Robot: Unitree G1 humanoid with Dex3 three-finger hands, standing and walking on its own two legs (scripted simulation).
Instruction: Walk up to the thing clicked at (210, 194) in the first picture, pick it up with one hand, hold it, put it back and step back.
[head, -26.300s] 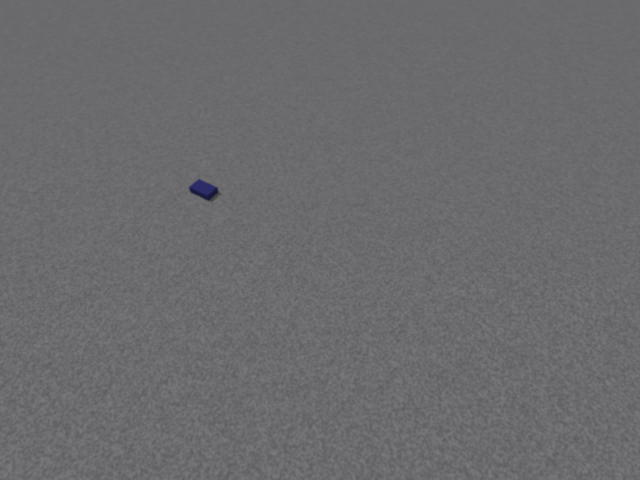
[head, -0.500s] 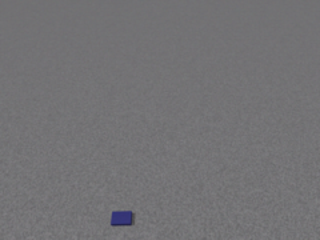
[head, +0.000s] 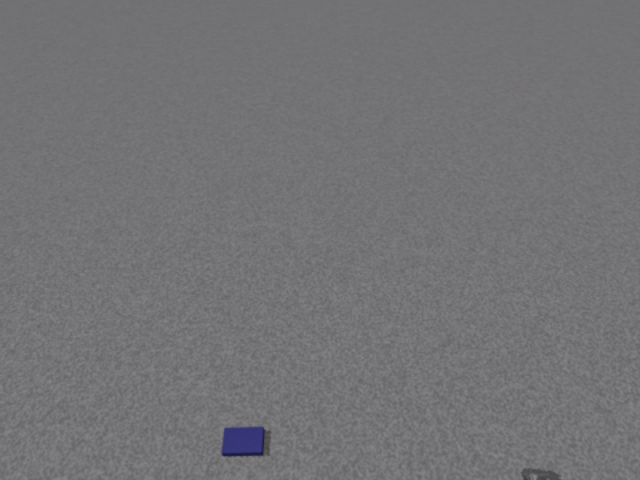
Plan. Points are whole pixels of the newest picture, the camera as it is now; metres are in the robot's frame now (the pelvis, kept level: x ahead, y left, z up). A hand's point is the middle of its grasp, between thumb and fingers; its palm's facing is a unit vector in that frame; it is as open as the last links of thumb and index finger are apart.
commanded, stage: walk up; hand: left
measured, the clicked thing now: (243, 441) +0.40 +0.23 -0.76
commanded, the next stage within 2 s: none
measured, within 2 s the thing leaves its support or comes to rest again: neither
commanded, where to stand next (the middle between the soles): +0.02 -0.04 m, yaw +1 degrees
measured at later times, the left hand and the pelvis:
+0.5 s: hand out of the picture -0.03 +0.24 -0.16, palm faces -0.01 -0.91 -0.42, open 7.4 cm; pelvis -0.09 -0.03 -0.01, yaw +0 degrees
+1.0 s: hand out of the picture -0.03 +0.28 -0.16, palm faces +0.04 -0.94 -0.35, open 7.4 cm; pelvis -0.05 +0.00 -0.01, yaw +3 degrees
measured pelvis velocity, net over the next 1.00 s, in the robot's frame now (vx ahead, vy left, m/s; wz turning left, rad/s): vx -0.05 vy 0.00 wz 0.05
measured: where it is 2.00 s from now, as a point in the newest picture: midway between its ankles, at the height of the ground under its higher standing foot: outside the picture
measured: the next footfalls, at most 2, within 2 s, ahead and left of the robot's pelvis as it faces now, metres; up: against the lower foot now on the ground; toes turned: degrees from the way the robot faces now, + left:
left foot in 0.74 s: -0.05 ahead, +0.13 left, +0.00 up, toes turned +5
right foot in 1.10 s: +0.10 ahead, -0.14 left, +0.00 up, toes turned +2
